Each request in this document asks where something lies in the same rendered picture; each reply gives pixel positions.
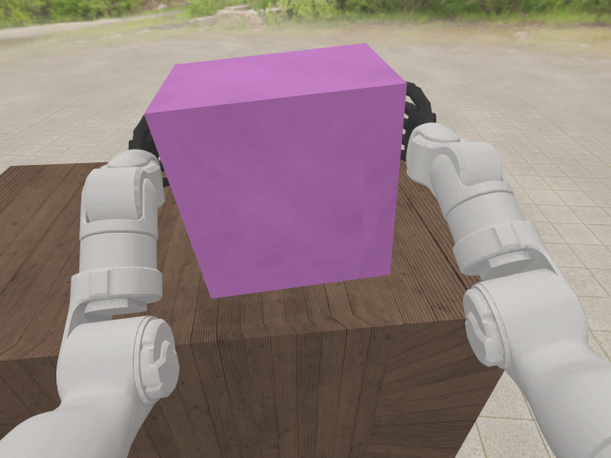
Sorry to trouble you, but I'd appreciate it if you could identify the robot left upper arm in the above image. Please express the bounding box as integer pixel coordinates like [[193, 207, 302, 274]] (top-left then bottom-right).
[[0, 316, 179, 458]]

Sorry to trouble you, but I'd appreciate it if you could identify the robot right hand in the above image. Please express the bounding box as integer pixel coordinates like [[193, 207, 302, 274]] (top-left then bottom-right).
[[400, 81, 436, 161]]

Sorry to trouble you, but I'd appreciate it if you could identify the right robot forearm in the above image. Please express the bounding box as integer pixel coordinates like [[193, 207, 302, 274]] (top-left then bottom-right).
[[406, 123, 589, 344]]

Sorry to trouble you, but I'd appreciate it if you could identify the robot left hand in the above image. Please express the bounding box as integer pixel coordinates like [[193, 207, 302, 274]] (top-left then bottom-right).
[[129, 116, 170, 187]]

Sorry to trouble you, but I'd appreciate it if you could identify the carton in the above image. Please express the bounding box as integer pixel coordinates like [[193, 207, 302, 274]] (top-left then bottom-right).
[[144, 43, 407, 299]]

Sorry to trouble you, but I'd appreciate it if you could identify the left robot forearm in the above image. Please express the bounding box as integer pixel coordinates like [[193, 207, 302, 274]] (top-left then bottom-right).
[[56, 149, 165, 399]]

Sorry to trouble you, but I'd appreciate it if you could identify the pedestal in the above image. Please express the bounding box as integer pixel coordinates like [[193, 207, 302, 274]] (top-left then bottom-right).
[[0, 159, 504, 458]]

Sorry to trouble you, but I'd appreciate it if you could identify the robot right upper arm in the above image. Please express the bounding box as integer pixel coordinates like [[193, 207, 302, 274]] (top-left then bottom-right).
[[463, 268, 611, 458]]

